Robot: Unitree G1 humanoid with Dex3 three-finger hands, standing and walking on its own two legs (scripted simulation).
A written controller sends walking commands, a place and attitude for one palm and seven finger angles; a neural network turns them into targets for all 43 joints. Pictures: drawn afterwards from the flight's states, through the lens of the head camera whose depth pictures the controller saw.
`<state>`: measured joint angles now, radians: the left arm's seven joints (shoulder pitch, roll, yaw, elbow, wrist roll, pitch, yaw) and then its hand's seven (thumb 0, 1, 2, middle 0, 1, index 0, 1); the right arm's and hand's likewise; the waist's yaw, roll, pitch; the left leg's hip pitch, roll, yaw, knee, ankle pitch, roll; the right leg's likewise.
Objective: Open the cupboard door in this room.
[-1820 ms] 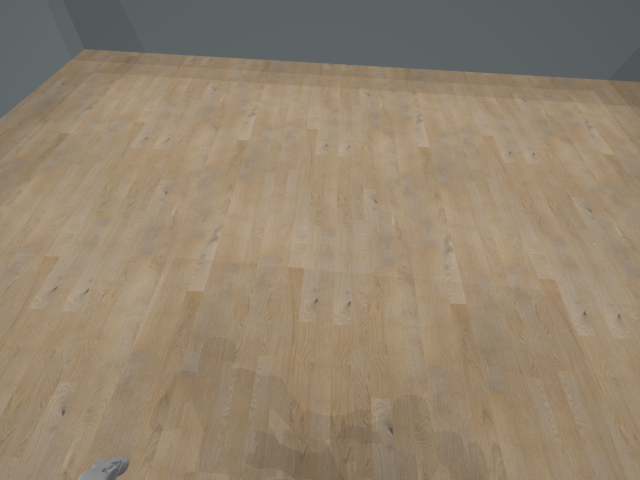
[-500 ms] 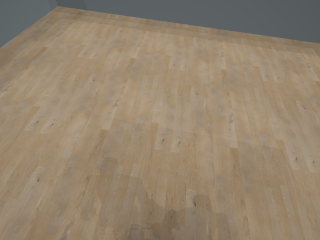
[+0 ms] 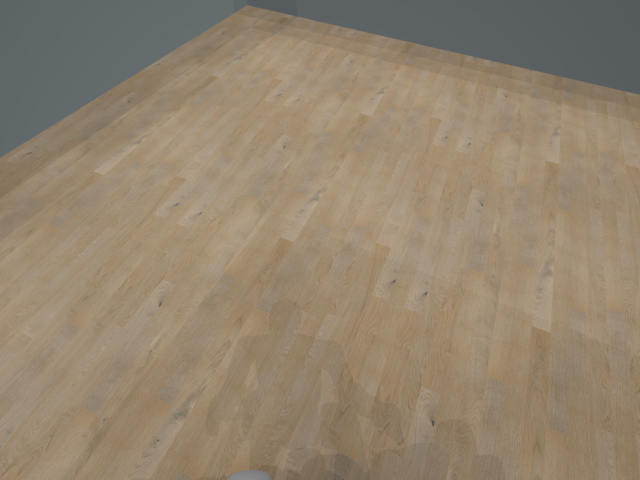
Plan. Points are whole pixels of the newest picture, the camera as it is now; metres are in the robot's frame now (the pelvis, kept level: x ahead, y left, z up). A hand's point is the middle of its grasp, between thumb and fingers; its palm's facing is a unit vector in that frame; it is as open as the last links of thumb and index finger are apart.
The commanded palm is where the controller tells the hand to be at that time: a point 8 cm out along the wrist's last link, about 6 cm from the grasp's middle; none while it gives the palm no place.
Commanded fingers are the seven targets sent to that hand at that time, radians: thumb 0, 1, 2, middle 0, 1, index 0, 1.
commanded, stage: turn or walk to find it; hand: left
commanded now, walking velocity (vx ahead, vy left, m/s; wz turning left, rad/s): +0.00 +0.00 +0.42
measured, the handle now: out of the picture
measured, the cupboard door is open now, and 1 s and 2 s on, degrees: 0 0 0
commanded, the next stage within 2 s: none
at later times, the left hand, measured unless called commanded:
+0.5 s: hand out of the picture +0.04 +0.23 -0.15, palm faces +0.22 -0.94 -0.28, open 7.4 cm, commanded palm none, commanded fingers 0.00 0.90 0.90 -0.20 -0.30 -0.20 -0.30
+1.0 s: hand out of the picture -0.13 +0.24 -0.19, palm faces +0.44 -0.87 -0.22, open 7.4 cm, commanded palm none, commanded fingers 0.00 0.90 0.90 -0.20 -0.30 -0.20 -0.30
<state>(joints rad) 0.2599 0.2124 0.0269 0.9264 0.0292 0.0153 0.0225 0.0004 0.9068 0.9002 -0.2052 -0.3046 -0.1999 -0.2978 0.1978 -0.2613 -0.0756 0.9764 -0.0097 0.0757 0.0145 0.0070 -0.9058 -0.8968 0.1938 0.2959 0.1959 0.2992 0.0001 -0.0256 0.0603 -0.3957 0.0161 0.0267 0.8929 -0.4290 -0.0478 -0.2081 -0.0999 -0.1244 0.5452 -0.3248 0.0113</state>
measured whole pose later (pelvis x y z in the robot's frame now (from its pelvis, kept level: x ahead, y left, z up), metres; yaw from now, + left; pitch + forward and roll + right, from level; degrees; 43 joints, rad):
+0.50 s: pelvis -0.02 +0.01 -0.01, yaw +11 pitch -1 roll +1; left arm 0.17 0.21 0.04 0.89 0.01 0.02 0.02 0.00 0.91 0.90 -0.20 -0.30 -0.20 -0.30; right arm 0.20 -0.21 -0.05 0.95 -0.01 0.05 0.00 0.01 -0.90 -0.90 0.20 0.30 0.20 0.30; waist -0.01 0.03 0.06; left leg -0.29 -0.05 -0.07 0.58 -0.26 0.01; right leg -0.27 -0.03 -0.05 0.57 -0.28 0.03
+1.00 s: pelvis -0.07 +0.04 +0.00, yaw +24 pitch -1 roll -1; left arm 0.25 0.26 0.07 0.98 0.02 0.08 0.02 0.00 0.91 0.90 -0.20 -0.30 -0.20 -0.30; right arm 0.19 -0.19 -0.04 0.97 -0.02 0.03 0.00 0.01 -0.90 -0.90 0.20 0.30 0.20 0.30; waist 0.01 -0.08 0.07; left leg -0.26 0.00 0.06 0.58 -0.31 0.05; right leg -0.43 -0.11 -0.08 1.00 -0.46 0.06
